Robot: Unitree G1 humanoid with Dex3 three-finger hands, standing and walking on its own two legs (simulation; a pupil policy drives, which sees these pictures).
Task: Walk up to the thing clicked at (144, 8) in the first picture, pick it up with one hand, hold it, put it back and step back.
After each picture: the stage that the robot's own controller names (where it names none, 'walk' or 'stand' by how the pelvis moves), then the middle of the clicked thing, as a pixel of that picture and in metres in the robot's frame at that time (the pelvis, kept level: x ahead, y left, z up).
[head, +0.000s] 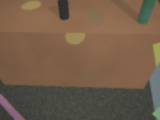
stand; (148, 3) +0.90 -0.36 -0.01
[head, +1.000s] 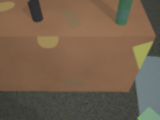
rise first; (125, 3) +0.84 -0.18 +0.03
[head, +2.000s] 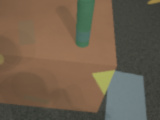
rise first; (84, 23) +0.63 +0.07 +0.03
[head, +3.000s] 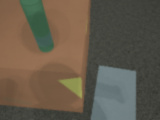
stand; (39, 27) +0.54 +0.22 +0.03
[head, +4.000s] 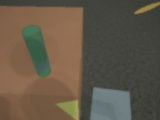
stand; (38, 54) +0.49 +0.22 +0.00
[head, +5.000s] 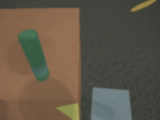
stand; (36, 58) +0.47 +0.22 -0.01
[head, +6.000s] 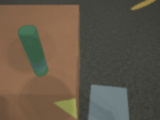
stand; (35, 53) +0.50 +0.23 -0.01
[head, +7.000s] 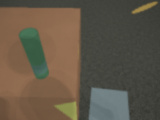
stand; (36, 56) +0.49 +0.23 -0.01
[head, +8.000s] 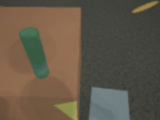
stand; (36, 55) +0.49 +0.22 -0.01
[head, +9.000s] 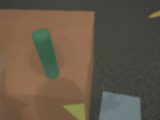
rise first; (47, 56) +0.49 +0.21 -0.01
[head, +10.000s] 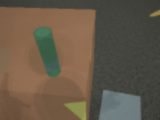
go down; (48, 54) +0.50 +0.20 -0.01
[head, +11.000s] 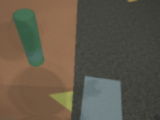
go down; (31, 41) +0.52 +0.19 +0.02
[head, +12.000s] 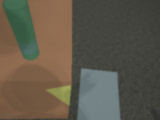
go down; (24, 33) +0.52 +0.19 +0.04
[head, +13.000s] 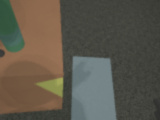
close in; (3, 20) +0.51 +0.21 +0.08
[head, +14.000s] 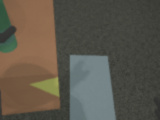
close; out of the picture +0.52 +0.21 +0.09
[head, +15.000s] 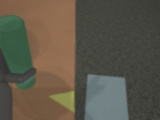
lift; (19, 58) +0.38 +0.20 +0.10
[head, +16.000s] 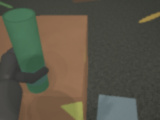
hold; (30, 57) +0.33 +0.17 +0.19
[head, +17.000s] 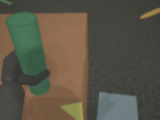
hold; (32, 59) +0.33 +0.16 +0.17
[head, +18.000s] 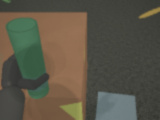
crouch; (32, 63) +0.33 +0.17 +0.16
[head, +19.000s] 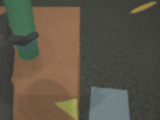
crouch; (22, 22) +0.45 +0.19 +0.21
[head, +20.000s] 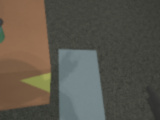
lower; out of the picture +0.54 +0.21 +0.08
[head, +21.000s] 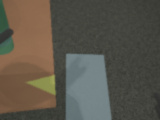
lower; out of the picture +0.51 +0.20 +0.09
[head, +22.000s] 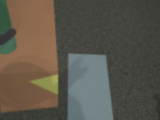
lower; out of the picture +0.51 +0.20 +0.09
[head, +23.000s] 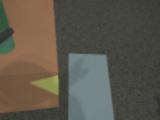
lower; out of the picture +0.51 +0.21 +0.09
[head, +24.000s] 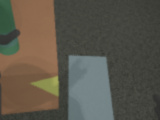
loosen; (1, 19) +0.51 +0.19 +0.09
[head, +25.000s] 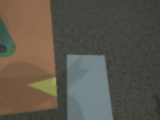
withdraw; out of the picture +0.49 +0.21 +0.08
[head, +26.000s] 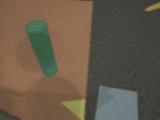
sink last; (44, 52) +0.46 +0.19 +0.04
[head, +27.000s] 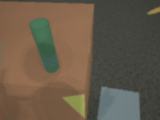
stand; (46, 48) +0.50 +0.20 +0.04
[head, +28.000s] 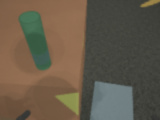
stand; (37, 44) +0.49 +0.21 +0.05
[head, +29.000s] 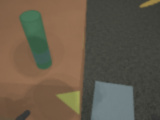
stand; (38, 43) +0.50 +0.20 +0.06
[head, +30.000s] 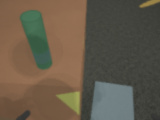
stand; (38, 43) +0.49 +0.20 +0.06
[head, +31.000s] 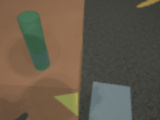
stand; (36, 44) +0.49 +0.20 +0.06
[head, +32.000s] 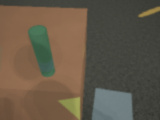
stand; (43, 53) +0.50 +0.20 +0.00
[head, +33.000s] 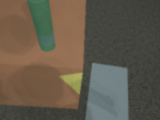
walk; (43, 26) +0.55 +0.17 +0.02
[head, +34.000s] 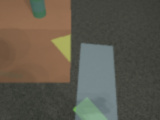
walk; out of the picture +0.76 +0.26 +0.01
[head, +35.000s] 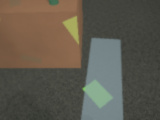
stand; out of the picture +1.06 +0.29 +0.01
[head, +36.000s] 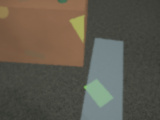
stand; out of the picture +1.09 +0.21 +0.00
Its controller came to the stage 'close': yes
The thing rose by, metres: 0.20
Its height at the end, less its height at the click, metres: +0.00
